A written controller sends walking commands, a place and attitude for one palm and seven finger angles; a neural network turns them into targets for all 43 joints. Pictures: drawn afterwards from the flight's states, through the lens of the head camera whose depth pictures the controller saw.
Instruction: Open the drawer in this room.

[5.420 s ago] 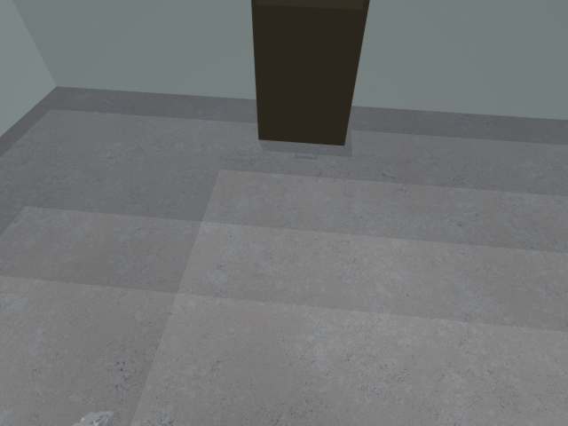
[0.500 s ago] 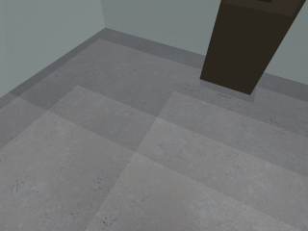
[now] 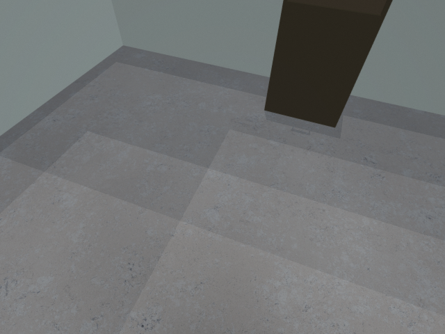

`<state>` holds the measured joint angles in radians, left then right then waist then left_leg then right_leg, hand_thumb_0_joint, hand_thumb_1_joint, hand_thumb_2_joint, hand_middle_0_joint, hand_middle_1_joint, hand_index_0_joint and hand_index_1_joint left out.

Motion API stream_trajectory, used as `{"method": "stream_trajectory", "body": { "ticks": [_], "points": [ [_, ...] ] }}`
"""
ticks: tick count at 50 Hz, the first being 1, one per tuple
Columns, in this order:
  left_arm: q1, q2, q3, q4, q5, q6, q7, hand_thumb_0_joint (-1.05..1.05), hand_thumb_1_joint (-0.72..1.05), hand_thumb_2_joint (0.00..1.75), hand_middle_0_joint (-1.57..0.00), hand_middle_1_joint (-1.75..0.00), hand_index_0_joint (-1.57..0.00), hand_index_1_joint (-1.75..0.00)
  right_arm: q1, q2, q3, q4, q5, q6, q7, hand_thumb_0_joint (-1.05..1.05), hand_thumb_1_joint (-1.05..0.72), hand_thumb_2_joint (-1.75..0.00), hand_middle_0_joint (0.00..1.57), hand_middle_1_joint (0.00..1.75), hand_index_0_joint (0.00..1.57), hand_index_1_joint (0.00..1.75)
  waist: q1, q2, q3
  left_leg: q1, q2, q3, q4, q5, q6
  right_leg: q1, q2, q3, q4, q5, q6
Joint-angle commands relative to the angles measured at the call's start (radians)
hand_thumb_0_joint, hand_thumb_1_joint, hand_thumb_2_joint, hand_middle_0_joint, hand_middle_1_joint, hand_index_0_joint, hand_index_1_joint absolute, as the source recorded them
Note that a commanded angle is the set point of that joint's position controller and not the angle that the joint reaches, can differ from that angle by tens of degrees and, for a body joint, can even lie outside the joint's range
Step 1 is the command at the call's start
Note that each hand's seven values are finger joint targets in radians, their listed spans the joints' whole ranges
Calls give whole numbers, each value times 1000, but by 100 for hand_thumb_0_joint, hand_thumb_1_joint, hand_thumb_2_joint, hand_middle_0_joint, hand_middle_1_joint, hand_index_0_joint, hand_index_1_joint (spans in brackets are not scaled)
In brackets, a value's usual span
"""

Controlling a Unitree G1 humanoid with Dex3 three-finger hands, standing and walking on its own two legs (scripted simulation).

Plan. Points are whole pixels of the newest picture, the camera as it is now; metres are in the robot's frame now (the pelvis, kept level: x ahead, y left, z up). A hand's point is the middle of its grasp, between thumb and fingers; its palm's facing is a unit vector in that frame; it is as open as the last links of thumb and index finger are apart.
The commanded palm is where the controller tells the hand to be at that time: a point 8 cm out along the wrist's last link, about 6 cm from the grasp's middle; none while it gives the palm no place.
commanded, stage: turn or walk to find it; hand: left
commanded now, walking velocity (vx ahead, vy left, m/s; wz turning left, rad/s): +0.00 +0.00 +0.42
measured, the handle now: out of the picture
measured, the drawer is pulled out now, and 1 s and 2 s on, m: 0.00 0.00 0.00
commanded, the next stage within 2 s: stand and wait in 0.20 s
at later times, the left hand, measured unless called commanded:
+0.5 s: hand out of the picture -0.01 +0.18 -0.17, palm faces +0.11 -0.97 -0.20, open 7.4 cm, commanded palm none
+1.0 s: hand out of the picture +0.02 +0.21 -0.16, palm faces +0.11 -0.96 -0.25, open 7.4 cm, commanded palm none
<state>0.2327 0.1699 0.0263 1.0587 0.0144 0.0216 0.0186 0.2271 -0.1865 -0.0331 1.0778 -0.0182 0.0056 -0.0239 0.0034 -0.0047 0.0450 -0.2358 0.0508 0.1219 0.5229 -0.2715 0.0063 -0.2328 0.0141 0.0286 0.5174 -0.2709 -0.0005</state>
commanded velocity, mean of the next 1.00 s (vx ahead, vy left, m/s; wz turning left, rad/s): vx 0.00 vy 0.00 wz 0.06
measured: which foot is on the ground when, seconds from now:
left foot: down 0.00-1.00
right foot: down 0.00-1.00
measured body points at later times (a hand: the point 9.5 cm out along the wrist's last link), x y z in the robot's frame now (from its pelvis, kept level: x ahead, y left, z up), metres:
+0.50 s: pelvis +0.00 +0.01 +0.00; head +0.01 +0.01 +0.45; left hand -0.02 +0.23 -0.16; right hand +0.03 -0.22 -0.15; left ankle +0.01 +0.11 -0.74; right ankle +0.00 -0.12 -0.74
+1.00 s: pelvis +0.00 +0.01 +0.01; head +0.02 +0.01 +0.46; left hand +0.01 +0.26 -0.14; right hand +0.07 -0.24 -0.15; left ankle +0.01 +0.11 -0.74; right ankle +0.00 -0.12 -0.74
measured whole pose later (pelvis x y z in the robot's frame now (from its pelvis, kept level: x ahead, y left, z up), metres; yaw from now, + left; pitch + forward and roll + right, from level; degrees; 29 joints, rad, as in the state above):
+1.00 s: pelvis +0.00 +0.01 +0.01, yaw +5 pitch -1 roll +0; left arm 0.20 0.23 0.01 1.11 0.01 -0.01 0.02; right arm 0.20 -0.23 -0.01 1.12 -0.02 -0.01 -0.01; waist 0.01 0.00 0.05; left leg -0.19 0.00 0.04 0.42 -0.21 0.02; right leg -0.15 -0.03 -0.06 0.41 -0.24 0.01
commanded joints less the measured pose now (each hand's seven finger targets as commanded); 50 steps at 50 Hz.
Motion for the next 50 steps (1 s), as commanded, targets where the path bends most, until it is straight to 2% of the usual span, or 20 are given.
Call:
{"method": "stream_trajectory", "body": {
  "ticks": [1, 3, 6, 9, 14, 17, 23, 28, 33, 40, 45, 46, 48, 49, 50],
  "points": [
    [46, 116, 7, -16, 2, -25, 8, 0, 90, 90, -20, -30, -20, -30, 32, -88, -7, -20, 6, -18, -5, 0, -90, -90, 20, 30, 20, 30, -8, 1, -16, 56, 80, -106, -130, 55, 7, -43, -116, 97, -143, 116, -27],
    [23, 150, 6, -9, 0, -37, 7, 0, 90, 90, -20, -30, -20, -30, 25, -125, -7, -7, 7, -26, -1, 0, -90, -90, 20, 30, 20, 30, -7, -7, 3, 50, 78, -129, -171, 53, 12, -27, -114, 81, -171, 65, -23],
    [41, 119, 0, 1, -3, -29, 13, 0, 90, 90, -20, -30, -20, -30, 35, -92, 0, 3, 7, -21, 4, 0, -90, -90, 20, 30, 20, 30, -2, 4, 16, 25, 74, -146, -169, 81, 13, -14, -124, 46, -152, 66, -10],
    [44, 124, 9, -12, -1, -21, 16, 0, 90, 90, -20, -30, -20, -30, 39, -98, -5, -8, 6, -10, 8, 0, -90, -90, 20, 30, 20, 30, 1, -5, 17, -11, 66, -158, -141, 87, 15, -18, -136, 28, -133, 43, -8],
    [50, 110, 6, -19, 0, -25, 18, 0, 90, 90, -20, -30, -20, -30, 60, -88, -6, -11, 5, -10, 8, 0, -90, -90, 20, 30, 20, 30, -6, -21, -33, 22, 65, -169, -120, 123, 18, -21, -138, 19, -127, 56, -9],
    [55, 103, 1, -9, -1, -29, 19, 0, 90, 90, -20, -30, -20, -30, 59, -84, -1, 0, 7, -16, 5, 0, -90, -90, 20, 30, 20, 30, -4, 0, -34, 25, 72, -178, -138, 142, 21, -2, -132, 4, -125, 82, -5],
    [69, 102, -9, 25, -1, -33, 17, 0, 90, 90, -20, -30, -20, -30, 48, -90, 4, 19, 9, -19, 1, 0, -90, -90, 20, 30, 20, 30, -6, 7, 15, 32, 67, -173, -176, 92, 16, -13, -128, 16, -167, 52, -4],
    [78, 117, -9, 43, 0, -38, 15, 0, 90, 90, -20, -30, -20, -30, 37, -111, 3, 23, 10, -26, -1, 0, -90, -90, 20, 30, 20, 30, -3, 15, 11, 45, 68, -176, -199, 87, 19, 12, -129, 13, -186, 63, -6],
    [69, 141, -5, 47, 0, -47, 13, 0, 90, 90, -20, -30, -20, -30, 20, -141, -2, 21, 12, -34, -3, 0, -90, -90, 20, 30, 20, 30, -4, 9, -9, 80, 69, -173, -196, 134, 21, 29, -135, 16, -198, 100, -10],
    [33, 180, 2, 42, 1, -48, 9, 0, 90, 90, -20, -30, -20, -30, -15, -184, -6, 15, 11, -36, -2, 0, -90, -90, 20, 30, 20, 30, -1, 7, 5, 76, 75, -178, -215, 127, 21, 47, -139, 13, -216, 95, -12],
    [39, 137, 1, 29, -1, -23, 16, 0, 90, 90, -20, -30, -20, -30, 0, -127, 6, 4, 7, -16, 6, 0, -90, -90, 20, 30, 20, 30, 5, 25, -1, -1, 74, -200, -182, 164, 16, 66, -146, -30, -152, 88, 9],
    [38, 145, -2, 30, -1, -26, 14, 0, 90, 90, -20, -30, -20, -30, -6, -137, 9, 4, 6, -17, 5, 0, -90, -90, 20, 30, 20, 30, 7, 10, -6, 12, 73, -200, -191, 147, 16, 62, -143, -17, -168, 75, 6],
    [0, 211, 4, 25, 1, -43, 6, 0, 90, 90, -20, -30, -20, -30, -32, -212, -3, 0, 8, -31, 2, 0, -90, -90, 20, 30, 20, 30, 3, 1, -23, 68, 75, -199, -207, 146, 21, 57, -143, 7, -205, 90, -10],
    [-13, 221, 7, 20, 1, -45, 4, 0, 90, 90, -20, -30, -20, -30, -37, -222, -7, -2, 9, -33, 2, 0, -90, -90, 20, 30, 20, 30, 1, -2, -33, 88, 80, -191, -198, 167, 19, 57, -142, 15, -206, 117, -14],
    [-18, 201, 5, 19, 0, -40, 5, 0, 90, 90, -20, -30, -20, -30, -30, -194, -3, 3, 8, -33, 0, 0, -90, -90, 20, 30, 20, 30, -3, 0, -34, 99, 84, -176, -183, 195, 15, 50, -143, 21, -196, 156, -13]
  ]
}}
